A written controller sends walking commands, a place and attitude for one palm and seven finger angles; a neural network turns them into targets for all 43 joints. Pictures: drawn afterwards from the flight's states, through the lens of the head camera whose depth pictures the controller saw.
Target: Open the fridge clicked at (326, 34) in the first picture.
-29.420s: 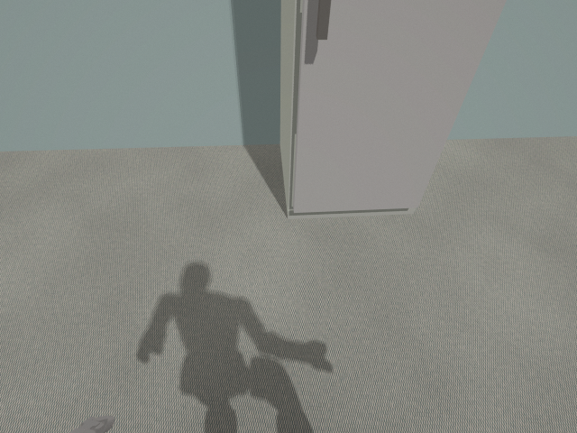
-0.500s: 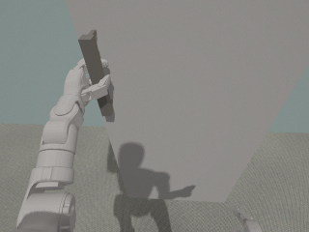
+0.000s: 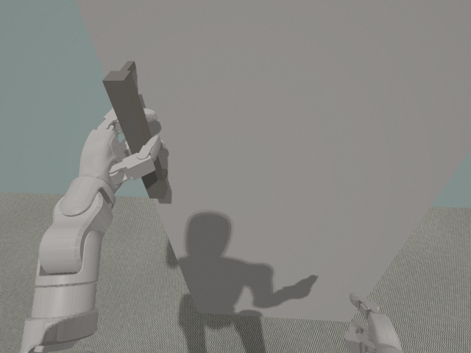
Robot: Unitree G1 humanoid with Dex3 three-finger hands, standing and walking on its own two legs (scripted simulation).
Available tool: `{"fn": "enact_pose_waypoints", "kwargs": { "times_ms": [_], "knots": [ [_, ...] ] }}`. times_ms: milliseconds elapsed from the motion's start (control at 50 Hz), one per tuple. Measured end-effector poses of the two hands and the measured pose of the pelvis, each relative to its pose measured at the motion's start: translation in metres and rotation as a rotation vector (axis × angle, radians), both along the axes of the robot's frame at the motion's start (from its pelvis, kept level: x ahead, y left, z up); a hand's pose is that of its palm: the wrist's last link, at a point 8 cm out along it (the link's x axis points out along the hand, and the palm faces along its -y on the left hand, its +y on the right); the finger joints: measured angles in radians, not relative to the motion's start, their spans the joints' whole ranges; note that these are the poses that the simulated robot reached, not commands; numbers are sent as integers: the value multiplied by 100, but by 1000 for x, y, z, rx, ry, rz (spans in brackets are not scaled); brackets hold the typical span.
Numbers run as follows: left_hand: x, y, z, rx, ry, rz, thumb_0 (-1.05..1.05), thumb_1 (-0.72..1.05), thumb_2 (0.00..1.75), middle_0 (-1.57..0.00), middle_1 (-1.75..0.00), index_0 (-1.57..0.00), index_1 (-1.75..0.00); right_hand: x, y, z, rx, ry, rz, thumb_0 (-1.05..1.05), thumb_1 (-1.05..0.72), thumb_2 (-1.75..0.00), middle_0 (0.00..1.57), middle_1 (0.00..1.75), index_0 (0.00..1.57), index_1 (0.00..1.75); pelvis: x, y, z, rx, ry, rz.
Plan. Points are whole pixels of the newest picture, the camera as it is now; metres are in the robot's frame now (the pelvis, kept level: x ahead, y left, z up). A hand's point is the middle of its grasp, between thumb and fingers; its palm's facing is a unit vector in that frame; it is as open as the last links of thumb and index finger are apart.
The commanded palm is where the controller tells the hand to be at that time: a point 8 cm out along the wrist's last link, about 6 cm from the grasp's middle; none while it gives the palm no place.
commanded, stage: pull the door a little, standing still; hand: left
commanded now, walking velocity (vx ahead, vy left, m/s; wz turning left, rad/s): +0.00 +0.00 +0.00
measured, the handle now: (145, 136) +0.40 +0.17 +0.20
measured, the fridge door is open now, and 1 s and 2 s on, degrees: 0 1 11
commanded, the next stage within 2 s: walk backward, drawing the door open in 0.12 s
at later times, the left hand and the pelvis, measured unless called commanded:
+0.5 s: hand (147, 156) +0.36 +0.16 +0.20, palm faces +0.16 -0.96 -0.24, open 7.1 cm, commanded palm +0.32 +0.21 +0.19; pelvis +0.09 -0.01 +0.02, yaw -2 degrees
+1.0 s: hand (151, 155) +0.37 +0.16 +0.19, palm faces +0.47 -0.83 -0.31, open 7.5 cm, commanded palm +0.30 +0.20 +0.19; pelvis +0.07 -0.11 -0.04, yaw +1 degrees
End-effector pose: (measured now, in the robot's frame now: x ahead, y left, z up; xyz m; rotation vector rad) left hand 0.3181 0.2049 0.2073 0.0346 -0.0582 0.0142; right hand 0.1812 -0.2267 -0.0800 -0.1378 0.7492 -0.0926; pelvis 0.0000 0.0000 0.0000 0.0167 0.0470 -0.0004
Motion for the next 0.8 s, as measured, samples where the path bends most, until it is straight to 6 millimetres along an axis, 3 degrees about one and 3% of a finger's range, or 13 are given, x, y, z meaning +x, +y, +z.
{"fn": "enact_pose_waypoints", "kwargs": {
  "times_ms": [180, 280, 420, 540, 620, 720, 800],
  "knots": [
    [-2, -1, 0, 41, -6, 6, -3, 69, 76, -31, -134, -19, -135, 34, 6, 15, 52, -70, -7, 1, -91, -90, 20, 30, 20, 29, 34, -5, 6, 3, 24, -55],
    [0, 0, 0, 134, -51, 23, -6, 65, 76, -33, -134, -17, -134, 50, -3, 12, 29, -53, -16, 1, -91, -90, 20, 30, 20, 29, 55, -8, 7, -2, 44, -79],
    [6, 5, -4, 221, -203, 59, -11, 53, 76, -41, -137, -26, -135, 61, -18, 4, -96, 92, 23, 1, -91, -90, 20, 30, 20, 29, 77, -7, 12, -15, 22, -20],
    [8, 1, -3, 251, -226, 160, -12, 49, 79, -44, -139, -32, -137, 78, -18, -4, -45, 108, 22, 1, -91, -90, 20, 30, 20, 29, 96, -16, 14, -34, -28, -24],
    [6, -3, -4, 313, -236, 245, -15, 49, 82, -45, -140, -29, -138, 95, -15, -23, 23, 71, 31, 1, -91, -90, 20, 30, 20, 29, 111, -33, -1, 13, -93, 15],
    [6, -7, -8, 386, -302, 364, -21, 47, 83, -46, -140, -24, -133, 130, -20, -61, 57, -25, 113, 1, -91, -90, 20, 30, 23, 31, 141, -63, -43, 51, -171, 122],
    [5, -8, -10, 399, -329, 405, -27, 46, 85, -46, -140, -24, -127, 116, -44, -71, 35, 0, 132, 1, -91, -90, 20, 30, 30, 35, 121, -82, -50, 36, -175, 101]
  ]
}}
